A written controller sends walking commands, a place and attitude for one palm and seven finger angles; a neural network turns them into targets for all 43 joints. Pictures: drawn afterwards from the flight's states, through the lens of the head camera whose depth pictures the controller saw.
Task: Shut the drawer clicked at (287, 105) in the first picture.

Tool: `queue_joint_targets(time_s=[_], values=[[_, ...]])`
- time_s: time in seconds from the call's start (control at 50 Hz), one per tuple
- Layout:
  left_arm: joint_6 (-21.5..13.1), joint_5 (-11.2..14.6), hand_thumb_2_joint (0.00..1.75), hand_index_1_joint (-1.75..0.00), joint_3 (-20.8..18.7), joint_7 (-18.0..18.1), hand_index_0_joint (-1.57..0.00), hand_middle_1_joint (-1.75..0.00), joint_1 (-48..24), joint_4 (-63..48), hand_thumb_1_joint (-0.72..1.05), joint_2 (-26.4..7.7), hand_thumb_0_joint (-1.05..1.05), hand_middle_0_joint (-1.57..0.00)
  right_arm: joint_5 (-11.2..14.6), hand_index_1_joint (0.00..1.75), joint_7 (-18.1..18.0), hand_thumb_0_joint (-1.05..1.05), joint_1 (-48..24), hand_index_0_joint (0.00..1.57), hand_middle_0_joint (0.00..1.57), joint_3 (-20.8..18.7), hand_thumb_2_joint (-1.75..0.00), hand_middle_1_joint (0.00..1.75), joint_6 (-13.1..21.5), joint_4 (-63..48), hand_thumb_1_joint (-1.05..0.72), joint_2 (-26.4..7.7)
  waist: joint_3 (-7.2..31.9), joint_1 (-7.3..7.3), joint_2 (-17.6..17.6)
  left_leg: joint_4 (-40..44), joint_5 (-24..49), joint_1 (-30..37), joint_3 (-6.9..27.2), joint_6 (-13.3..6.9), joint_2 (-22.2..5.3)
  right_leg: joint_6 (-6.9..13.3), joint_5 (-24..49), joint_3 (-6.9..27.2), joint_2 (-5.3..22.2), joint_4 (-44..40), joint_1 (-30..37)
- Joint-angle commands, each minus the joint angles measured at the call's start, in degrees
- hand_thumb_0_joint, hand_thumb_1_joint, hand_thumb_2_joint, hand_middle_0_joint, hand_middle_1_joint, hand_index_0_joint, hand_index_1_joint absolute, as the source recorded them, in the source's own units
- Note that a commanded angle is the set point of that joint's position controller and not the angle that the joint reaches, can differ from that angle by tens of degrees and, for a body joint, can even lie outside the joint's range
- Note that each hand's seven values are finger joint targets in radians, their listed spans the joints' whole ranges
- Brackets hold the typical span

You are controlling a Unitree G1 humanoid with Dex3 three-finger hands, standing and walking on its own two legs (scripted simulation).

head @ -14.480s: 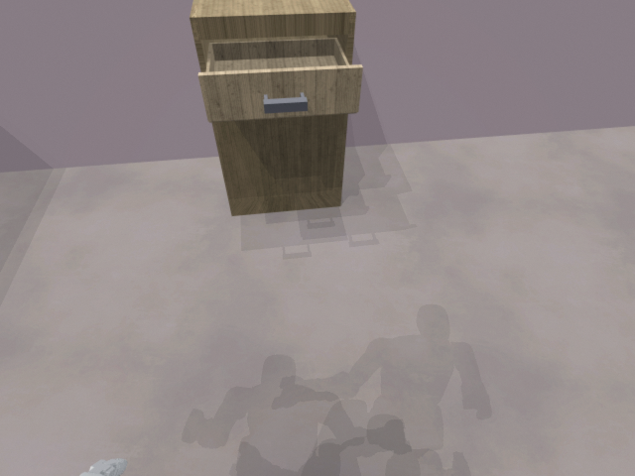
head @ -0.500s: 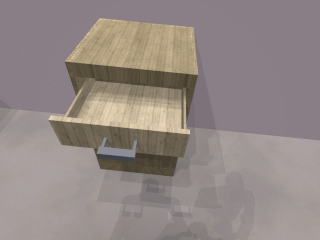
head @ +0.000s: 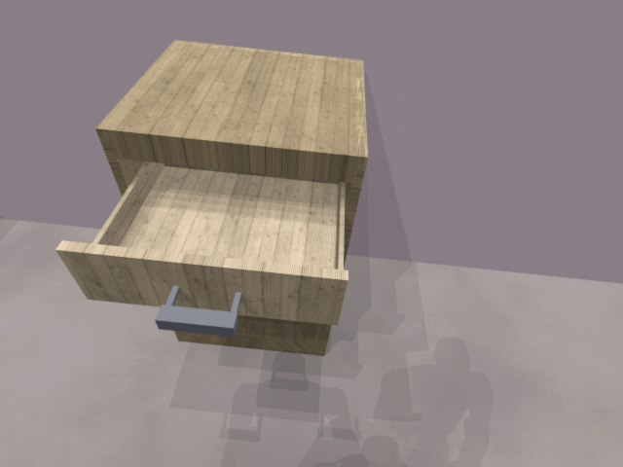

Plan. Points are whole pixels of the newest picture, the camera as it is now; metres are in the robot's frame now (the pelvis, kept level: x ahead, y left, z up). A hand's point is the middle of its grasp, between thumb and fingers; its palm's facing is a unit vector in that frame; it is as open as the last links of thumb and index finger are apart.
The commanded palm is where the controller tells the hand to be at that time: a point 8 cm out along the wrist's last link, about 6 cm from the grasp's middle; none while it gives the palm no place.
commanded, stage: come to a stop and stand still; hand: left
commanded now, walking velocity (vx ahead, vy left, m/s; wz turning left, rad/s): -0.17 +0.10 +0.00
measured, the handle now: (202, 307) +0.36 +0.20 -0.07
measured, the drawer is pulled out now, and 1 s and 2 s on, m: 0.24 0.24 0.24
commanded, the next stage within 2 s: look again from close up in 1.72 s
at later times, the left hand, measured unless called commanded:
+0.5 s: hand out of the picture +0.00 +0.23 -0.17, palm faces +0.00 -0.96 -0.27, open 7.3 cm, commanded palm none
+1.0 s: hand out of the picture -0.22 +0.25 -0.21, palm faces +0.08 -0.98 -0.16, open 7.4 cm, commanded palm none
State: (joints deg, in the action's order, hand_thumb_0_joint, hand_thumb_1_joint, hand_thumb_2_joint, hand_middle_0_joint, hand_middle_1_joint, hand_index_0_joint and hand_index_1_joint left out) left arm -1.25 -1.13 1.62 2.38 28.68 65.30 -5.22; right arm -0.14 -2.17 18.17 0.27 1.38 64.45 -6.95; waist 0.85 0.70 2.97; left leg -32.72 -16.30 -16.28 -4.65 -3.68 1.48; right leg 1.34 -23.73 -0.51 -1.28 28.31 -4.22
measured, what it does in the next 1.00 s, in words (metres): walks backwards: left foot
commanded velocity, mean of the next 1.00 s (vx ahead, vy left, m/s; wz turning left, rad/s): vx -0.03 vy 0.01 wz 0.00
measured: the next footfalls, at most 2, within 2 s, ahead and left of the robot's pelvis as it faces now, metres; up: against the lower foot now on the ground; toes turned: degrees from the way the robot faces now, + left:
left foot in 1.00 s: -0.09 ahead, +0.14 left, +0.00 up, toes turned +1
right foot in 1.38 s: -0.16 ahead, -0.02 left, +0.00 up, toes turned -1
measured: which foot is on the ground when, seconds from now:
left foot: down 0.00-0.86, up 0.88-0.98, down 1.00-1.00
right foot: down 0.00-1.00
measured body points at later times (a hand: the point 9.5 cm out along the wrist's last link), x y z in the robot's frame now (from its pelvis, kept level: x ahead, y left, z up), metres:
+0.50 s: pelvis -0.05 +0.03 +0.00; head -0.05 +0.03 +0.45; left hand +0.00 +0.28 -0.15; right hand +0.00 -0.21 -0.15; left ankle +0.01 +0.08 -0.73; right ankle -0.09 -0.10 -0.73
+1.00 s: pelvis -0.13 +0.08 -0.02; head -0.15 +0.13 +0.43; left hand -0.22 +0.30 -0.19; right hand -0.10 -0.17 -0.14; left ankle -0.14 +0.14 -0.73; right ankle -0.09 -0.10 -0.73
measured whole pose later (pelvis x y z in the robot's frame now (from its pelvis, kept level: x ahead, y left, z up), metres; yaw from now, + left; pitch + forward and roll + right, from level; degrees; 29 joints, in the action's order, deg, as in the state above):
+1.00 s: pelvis -0.13 +0.08 -0.02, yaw +3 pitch -2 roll -4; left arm 3.8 -1.8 -1.3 3.3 28.1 60.3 -10.5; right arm -0.1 -0.3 18.7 -2.9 -1.8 54.8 -10.5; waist 0.8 -0.1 2.0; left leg -43.2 -22.9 -17.6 0.6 -1.3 1.5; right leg -1.9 -16.5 -0.5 2.1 36.3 -17.6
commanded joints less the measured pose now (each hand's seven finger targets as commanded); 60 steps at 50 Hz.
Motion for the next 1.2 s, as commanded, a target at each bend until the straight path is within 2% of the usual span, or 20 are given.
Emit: queue_joint_targets(time_s=[0.0, 0.1, 0.26, 0.28, 0.3, 0.34, 0.4, 0.44, 0.48, 0.66, 0.76, 0.8, 0.84, 0.9, 0.96, 0.98, 1.02, 1.06, 1.12, 1.18], values=[[-1.32, 0.63, 0.9, -0.3, -0.74, 1.2, -0.2, -0.3, 5.89, -1.14, 0.9, -4.67, 0.0, -0.2, 0.3, 0.3, -0.78, 0.0, 2.26, 0.2, 0.2, 0.45, -0.9, 0.3, 1.12, -1.46, -0.9, -3.88, -4.35, -0.2, -1.91, 2.79, 29.44, 5.64, 6.17, -0.94, -6.14, 0.69, 44.71, 5.14, 8.02, -4.81, -4.26], [-0.66, 0.69, 0.9, -0.3, -2.18, 1.86, -0.2, -0.3, 2.02, -4.57, 0.9, -8.4, 0.0, -0.2, 0.36, 0.3, -0.95, 0.0, 1.9, 0.2, 0.2, -0.78, -0.9, 0.3, -0.2, -3.33, -0.9, -6.12, -1.51, -0.37, -0.12, 2.87, 32.12, 5.75, 4.98, -0.02, -5.87, 0.61, 58.73, 5.08, 10.55, 0.57, -0.8], [0.93, 0.5, 0.9, -0.3, -2.36, 1.52, -0.2, -0.3, -3.38, -7.92, 0.9, -7.69, 0.0, -0.2, -0.07, 0.3, -0.32, 0.0, -0.33, 0.2, 0.2, -1.26, -0.9, 0.3, -1.01, -5.67, -0.9, -7.12, -3.32, 0.11, -3.08, 7.66, 27.44, 7.48, 9.18, -0.83, -8.47, 1.05, 24.42, 5.45, 7.78, -4.41, -6.28], [-0.67, -0.5, 0.9, -0.3, -2.31, 2.96, -0.2, -0.3, -2.96, -8.51, 0.9, -10.57, 0.0, -0.2, 0.04, 0.3, 0.1, 0.0, -5.0, 0.2, 0.2, -1.49, -0.9, 0.3, -0.05, -10.74, -0.9, -9.36, -6.16, -0.02, -4.14, -5.11, 32.14, 6.7, 6.29, 0.67, -7.65, -1.22, 44.87, 8.11, 8.75, -5.51, -13.13], [-1.09, -0.53, 0.9, -0.3, -3.31, 2.89, -0.2, -0.3, -4.41, -10.16, 0.9, -13.41, 0.0, -0.2, -0.22, 0.3, 0.25, 0.0, -2.43, 0.2, 0.2, -1.84, -0.9, 0.3, -0.24, -12.46, -0.9, -9.0, -2.29, -2.36, -4.62, -5.45, 26.58, 3.84, 4.75, 1.96, -5.07, 0.26, 58.87, 8.64, 11.12, -2.39, -5.95], [-1.41, 0.61, 0.9, -0.3, -2.83, 1.95, -0.2, -0.3, -6.68, -11.46, 0.9, -12.53, 0.0, -0.2, -1.06, 0.3, 0.54, 0.0, 2.36, 0.2, 0.2, -1.89, -0.9, 0.3, -0.54, -10.92, -0.9, -8.01, 7.35, -3.57, 4.36, -1.81, 16.79, 4.08, 4.66, 0.35, -4.32, 3.21, 61.23, 6.74, 11.68, 4.38, 1.72], [0.09, 0.61, 0.9, -0.3, -2.77, 1.61, -0.2, -0.3, -8.76, -14.39, 0.9, -11.19, 0.0, -0.2, -0.85, 0.3, 0.6, 0.0, -0.13, 0.2, 0.2, -2.38, -0.9, 0.3, -0.83, -12.48, -0.9, -10.11, 4.91, -2.01, -2.51, 1.97, 23.37, 5.5, 10.0, -1.57, -7.74, 2.51, 29.51, 4.15, 6.39, 4.45, -4.12], [1.2, 0.35, 0.9, -0.3, -2.7, 1.15, -0.2, -0.3, -7.52, -13.91, 0.9, -10.84, 0.0, -0.2, -0.83, 0.3, 0.85, 0.0, -3.88, 0.2, 0.2, -1.91, -0.9, 0.3, -1.32, -13.63, -0.9, -10.58, -4.3, -0.05, -5.82, 7.98, 9.24, -1.53, 14.44, -2.48, -8.7, 2.52, 5.39, 3.32, 4.07, -0.39, -8.0], [1.74, -0.11, 0.9, -0.3, -2.75, 0.64, -0.2, -0.3, -7.33, -13.74, 0.9, -11.9, 0.0, -0.2, -0.91, 0.3, 1.41, 0.0, -5.32, 0.2, 0.2, -2.24, -0.9, 0.3, -2.06, -14.48, -0.9, -10.99, -10.86, -0.12, -5.17, 13.55, -11.93, -7.83, 15.68, -1.21, -6.97, 3.07, -4.13, 4.34, 3.91, -3.24, -11.23], [2.53, -0.37, 0.9, -0.3, -3.32, 0.19, -0.2, -0.3, 2.57, -11.42, 0.9, -11.06, 0.0, -0.2, -1.1, 0.3, 1.8, 0.0, -5.63, 0.2, 0.2, -3.03, -0.9, 0.3, -2.87, -14.05, -0.9, -13.03, -1.72, 2.18, -5.61, 23.0, -19.83, -7.55, 16.96, -0.24, -7.7, 2.37, -2.55, -1.53, 0.2, 3.76, -4.99], [2.62, -0.64, 0.9, -0.3, -3.38, 0.22, -0.2, -0.3, 6.39, -9.41, 0.9, -9.86, 0.0, -0.2, -0.88, 0.3, 1.82, 0.0, -6.42, 0.2, 0.2, -3.33, -0.9, 0.3, -3.72, -12.92, -0.9, -12.48, -3.81, 1.98, -3.88, 21.08, -20.56, -7.61, 12.79, 1.74, -4.99, 3.07, -5.86, -0.19, 1.03, -1.69, -7.2], [2.59, -0.74, 0.9, -0.3, -3.51, 0.31, -0.2, -0.3, 4.96, -9.38, 0.9, -10.57, 0.0, -0.2, -0.77, 0.3, 1.74, 0.0, -5.15, 0.2, 0.2, -3.45, -0.9, 0.3, -4.59, -12.25, -0.9, -10.87, -6.14, 0.46, 1.99, 10.75, -15.16, -2.31, 7.98, 3.22, -0.36, 4.92, -13.07, 5.58, 4.82, -9.83, -17.03], [2.1, -0.54, 0.9, -0.3, -4.41, 0.83, -0.2, -0.3, -6.75, -12.57, 0.9, -13.11, 0.0, -0.2, -0.97, 0.3, 1.46, 0.0, 2.07, 0.2, 0.2, -4.61, -0.9, 0.3, -5.75, -10.18, -0.9, -8.44, -5.41, -5.37, 10.4, -20.82, -3.14, 11.87, 4.26, 4.58, 3.17, 9.69, -19.53, 17.79, 16.41, -22.42, -37.45], [0.84, -0.94, 0.9, -0.3, -5.26, 1.96, -0.2, -0.3, -23.33, -18.25, 0.9, -14.49, 0.0, -0.2, -0.35, 0.3, 1.56, 0.0, 12.33, 0.2, 0.2, -5.42, -0.9, 0.3, -5.13, -7.91, -0.9, -8.28, -3.85, -12.13, 6.48, -34.64, -7.38, 11.15, 9.33, 2.77, -1.77, 8.35, 1.28, 11.37, 16.71, -14.2, -38.08], [2.06, -0.32, 0.9, -0.3, -3.96, 1.52, -0.2, -0.3, -8.82, -13.58, 0.9, -9.71, 0.0, -0.2, -0.22, 0.3, 1.73, 0.0, 9.48, 0.2, 0.2, -3.52, -0.9, 0.3, -1.87, -7.8, -0.9, -7.76, -12.12, -4.38, -9.61, 12.41, -8.59, 1.62, 10.36, 3.2, -3.86, 2.11, -4.69, 6.01, 5.78, 12.56, -27.17], [2.5, 0.28, 0.9, -0.3, -3.63, 1.55, -0.2, -0.3, -3.62, -12.29, 0.9, -6.49, 0.0, -0.2, -0.82, 0.3, 1.0, 0.0, 7.67, 0.2, 0.2, -3.5, -0.9, 0.3, -1.11, -8.51, -0.9, -9.99, -12.48, -1.88, -22.27, 19.42, -2.86, -3.59, 21.56, 2.8, -10.51, -0.43, -6.23, 2.6, -0.79, 24.13, -26.4], [3.05, 0.46, 0.9, -0.3, -3.83, 1.06, -0.2, -0.3, -0.81, -11.75, 0.9, -7.51, 0.0, -0.2, -1.38, 0.3, -0.15, 0.0, 0.01, 0.2, 0.2, -2.37, -0.9, 0.3, -1.0, -11.89, -0.9, -10.48, -10.12, 2.08, -16.74, 22.37, -8.11, -13.78, 27.06, -4.35, -15.61, -0.64, -2.5, 5.62, 1.91, 30.05, -20.2], [3.53, -0.24, 0.9, -0.3, -4.21, 0.96, -0.2, -0.3, -5.32, -10.08, 0.9, -9.37, 0.0, -0.2, -1.21, 0.3, -0.25, 0.0, -1.99, 0.2, 0.2, -1.78, -0.9, 0.3, -0.55, -10.92, -0.9, -8.8, -9.91, 1.66, -11.95, 23.74, -12.54, -12.26, 29.92, -2.38, -14.24, -0.53, 1.69, 7.29, 2.89, 32.04, -21.06], [2.88, 0.04, 0.9, -0.3, -3.38, 0.17, -0.2, -0.3, -7.29, -10.15, 0.9, -7.92, 0.0, -0.2, -1.07, 0.3, -0.46, 0.0, 0.18, 0.2, 0.2, -1.89, -0.9, 0.3, 0.28, -9.55, -0.9, -8.66, -7.44, 1.01, 0.22, 22.13, -6.09, -4.79, 26.67, -5.85, -14.78, -0.42, 2.05, 6.13, 4.05, 26.76, -21.26], [2.66, 0.11, 0.9, -0.3, -3.13, -0.24, -0.2, -0.3, -8.42, -10.34, 0.9, -7.13, 0.0, -0.2, -0.95, 0.3, -0.39, 0.0, 2.76, 0.2, 0.2, -1.81, -0.9, 0.3, 0.16, -7.37, -0.9, -7.84, -4.78, -0.18, -3.75, 22.07, -5.3, 1.52, 22.46, -5.28, -12.74, -0.53, 0.3, 3.49, 3.58, 15.8, -18.18]])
